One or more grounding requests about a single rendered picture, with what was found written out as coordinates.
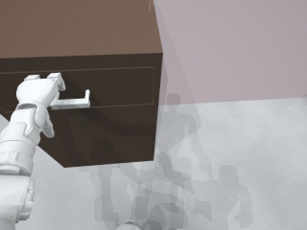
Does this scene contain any left robot forearm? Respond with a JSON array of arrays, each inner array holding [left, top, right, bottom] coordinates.
[[0, 101, 48, 177]]

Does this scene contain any cabinet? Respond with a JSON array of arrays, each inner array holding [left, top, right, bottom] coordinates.
[[0, 0, 163, 168]]

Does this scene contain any handle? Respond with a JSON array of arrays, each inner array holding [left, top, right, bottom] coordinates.
[[50, 89, 90, 110]]

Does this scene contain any left robot upper arm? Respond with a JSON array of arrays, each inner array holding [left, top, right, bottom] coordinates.
[[0, 174, 35, 230]]

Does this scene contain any robot left hand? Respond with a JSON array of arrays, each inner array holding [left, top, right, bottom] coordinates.
[[16, 73, 66, 138]]

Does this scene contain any robot left shin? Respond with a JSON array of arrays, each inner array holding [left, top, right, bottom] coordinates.
[[125, 220, 136, 226]]

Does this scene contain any drawer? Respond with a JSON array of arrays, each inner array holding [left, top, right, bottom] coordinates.
[[0, 66, 154, 112]]

